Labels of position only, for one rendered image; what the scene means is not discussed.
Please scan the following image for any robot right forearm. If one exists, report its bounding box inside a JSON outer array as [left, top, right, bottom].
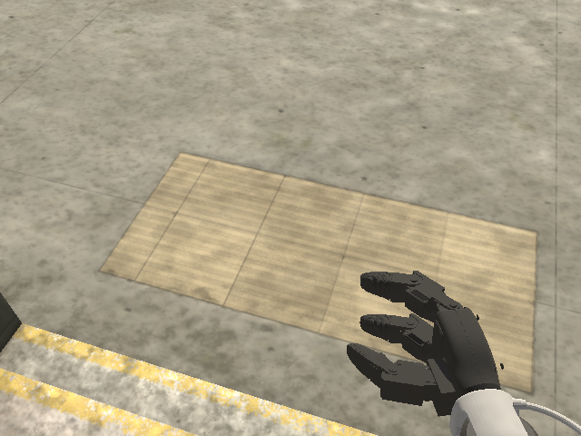
[[449, 389, 538, 436]]

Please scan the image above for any right robot hand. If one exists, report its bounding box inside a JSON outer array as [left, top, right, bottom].
[[347, 271, 504, 416]]

